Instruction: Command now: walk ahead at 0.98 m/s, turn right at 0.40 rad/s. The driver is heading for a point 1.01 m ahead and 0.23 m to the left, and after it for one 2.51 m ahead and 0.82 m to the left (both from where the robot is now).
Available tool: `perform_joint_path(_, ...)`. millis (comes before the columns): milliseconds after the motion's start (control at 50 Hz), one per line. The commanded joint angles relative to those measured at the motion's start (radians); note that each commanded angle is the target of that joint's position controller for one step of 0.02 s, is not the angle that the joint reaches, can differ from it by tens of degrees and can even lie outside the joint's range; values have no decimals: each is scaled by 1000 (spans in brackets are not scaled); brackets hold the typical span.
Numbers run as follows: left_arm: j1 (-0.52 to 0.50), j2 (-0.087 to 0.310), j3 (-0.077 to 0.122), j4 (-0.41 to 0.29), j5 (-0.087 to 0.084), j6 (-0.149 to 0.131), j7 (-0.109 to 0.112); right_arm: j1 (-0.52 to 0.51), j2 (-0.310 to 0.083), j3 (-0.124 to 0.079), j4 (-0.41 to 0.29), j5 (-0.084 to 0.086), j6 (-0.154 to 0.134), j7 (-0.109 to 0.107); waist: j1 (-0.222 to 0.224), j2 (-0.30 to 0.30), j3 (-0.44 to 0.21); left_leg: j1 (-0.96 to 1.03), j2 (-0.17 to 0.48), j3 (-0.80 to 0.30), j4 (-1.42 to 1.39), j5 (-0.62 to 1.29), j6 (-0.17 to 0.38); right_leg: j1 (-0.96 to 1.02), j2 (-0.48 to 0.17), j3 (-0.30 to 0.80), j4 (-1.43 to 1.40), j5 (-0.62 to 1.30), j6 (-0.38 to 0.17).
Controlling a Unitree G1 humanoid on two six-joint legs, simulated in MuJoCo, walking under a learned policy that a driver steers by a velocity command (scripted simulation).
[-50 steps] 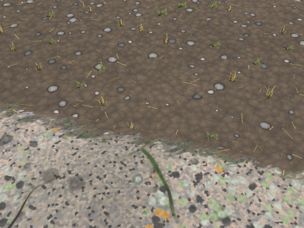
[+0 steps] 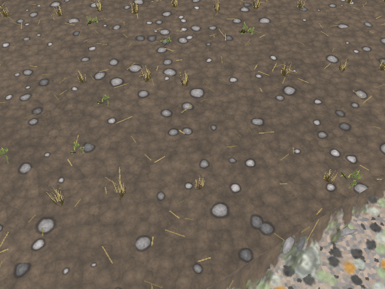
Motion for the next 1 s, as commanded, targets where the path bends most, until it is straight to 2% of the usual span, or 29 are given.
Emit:
perform_joint_path(20,-18,-34,-32,-105,13,13,-20,99,-2,15,12,18,-45,12,30,99,33,146,278,-421,-365,-140,141,-274,-91,101,-61,15,11)
perform_joint_path(80,-167,-10,-45,-173,14,14,-26,134,-44,13,25,31,-61,18,33,59,97,146,261,-272,-437,29,147,-374,-87,64,-228,144,31)
perform_joint_path(200,-380,-8,-70,-221,-3,-12,-58,246,-110,16,81,60,-63,22,-11,54,154,182,219,-39,-562,484,109,-66,-70,-175,-686,411,-8)
perform_joint_path(240,-297,32,-51,-189,16,-7,-36,254,-161,11,94,53,-50,8,42,146,66,324,252,6,-387,953,86,60,-4,-196,-675,350,-38)
perform_joint_path(280,42,113,-10,-72,13,-4,-11,205,-201,3,74,39,-23,-8,201,185,-130,298,255,33,54,1221,67,404,62,-204,-623,214,-79)
perform_joint_path(300,230,158,12,-12,19,-8,6,170,-204,1,66,39,-17,-13,296,159,-186,124,211,31,373,1044,61,629,3,-130,-680,126,-110)
perform_joint_path(320,239,241,34,-7,55,-11,20,321,0,42,44,49,-10,6,164,-161,-317,-289,77,12,883,27,34,985,-327,291,-694,-89,-223)
perform_joint_path(340,257,187,32,-33,13,-12,15,300,-48,36,19,75,-25,1,178,-150,-484,-413,10,-130,1043,-230,52,1000,-434,654,-871,-171,-244)
perform_joint_path(360,183,150,26,-6,-3,-21,15,149,-103,18,-12,68,-27,-6,147,-16,-264,-469,83,-169,923,-97,67,813,-377,497,-947,-75,-175)
perform_joint_path(380,120,114,22,3,-1,-33,13,101,-88,22,-21,58,-25,-2,109,29,-137,-439,120,-172,818,-38,69,640,-358,400,-980,16,-152)
perform_joint_path(420,79,65,14,18,-3,-51,15,128,-46,26,1,27,13,18,25,34,-23,-306,171,-181,676,-42,59,376,-312,249,-1051,52,-110)
perform_joint_path(460,80,60,12,51,-14,-70,14,112,-5,26,-4,7,60,40,-1,17,35,-271,188,-154,573,-30,47,288,-286,121,-1125,34,-97)
perform_joint_path(500,45,21,3,85,-27,-97,19,-21,11,19,-59,16,61,55,-30,24,123,-254,180,-133,339,251,58,169,-195,-66,-1135,127,-31)
perform_joint_path(540,37,21,-1,104,-39,-112,25,-61,31,27,-66,7,40,83,-37,16,88,-94,128,-55,155,613,74,95,-134,-208,-1106,100,12)
perform_joint_path(600,86,53,-6,121,-39,-121,34,-134,5,28,-57,31,27,100,-18,26,88,-30,96,-16,83,855,114,147,-169,-256,-1081,92,51)
perform_joint_path(640,175,69,-12,153,-26,-101,49,-220,-21,28,-66,6,24,98,16,62,153,-118,71,38,8,811,128,299,-184,-289,-1010,205,67)
perform_joint_path(680,235,104,-16,175,-17,-72,73,-227,-44,25,-58,-23,25,85,21,63,161,-136,12,107,-51,669,132,458,-190,-330,-859,576,90)
perform_joint_path(720,204,144,-12,177,-15,-41,98,-12,-91,5,-2,-33,34,74,-85,9,66,82,-38,134,3,475,155,442,-216,-331,-504,965,100)
perform_joint_path(740,127,147,-6,161,-4,-26,100,242,-131,-18,77,-18,41,66,-197,1,-8,305,-10,62,18,399,208,312,-227,-299,-179,1034,96)
perform_joint_path(760,-22,162,9,127,-14,-21,83,437,-157,-44,134,13,42,54,-329,142,-48,492,40,-36,-121,461,305,123,-72,-325,381,546,108)
perform_joint_path(780,-24,37,-25,37,4,-43,73,419,-253,-61,156,32,48,46,-189,312,-44,787,170,-220,153,811,337,-389,-3,-209,575,-318,123)
perform_joint_path(800,-20,21,-48,-35,-7,-60,73,408,-235,-53,134,36,45,43,-159,135,-212,952,270,-505,79,662,442,-563,-48,-36,522,-265,130)
perform_joint_path(820,-43,64,-56,-82,-7,-89,61,343,-216,-54,93,29,46,21,-134,60,-215,895,363,-753,-138,217,472,-629,-84,58,333,-185,140)
perform_joint_path(840,-51,108,-44,-62,-5,-89,50,188,-183,-48,66,18,52,-5,-42,-32,-78,648,383,-793,-283,-28,434,-587,-131,60,183,-117,148)
perform_joint_path(860,-74,126,-36,-66,18,-66,45,111,-195,-43,41,21,44,-18,14,-19,39,406,378,-819,-304,32,435,-492,-159,71,74,-159,178)
perform_joint_path(880,-89,131,-36,-64,40,-38,38,60,-162,-27,27,23,30,-19,63,-92,117,181,321,-736,-328,113,412,-365,-184,68,-50,-173,209)
perform_joint_path(920,-165,64,-55,-101,40,-8,25,16,-168,-24,8,32,2,-9,78,-101,156,-110,162,-515,-390,224,356,-123,-169,-23,-298,-50,235)
perform_joint_path(940,-181,27,-68,-131,22,-12,20,15,-185,-34,2,36,-14,-1,75,-6,155,-207,136,-483,-360,328,320,16,-169,-35,-425,94,217)
perform_joint_path(1000,-198,27,-63,-131,-21,-19,19,49,-196,-54,11,60,-19,24,13,16,86,-153,31,-393,-308,400,222,224,-93,-95,-625,359,171)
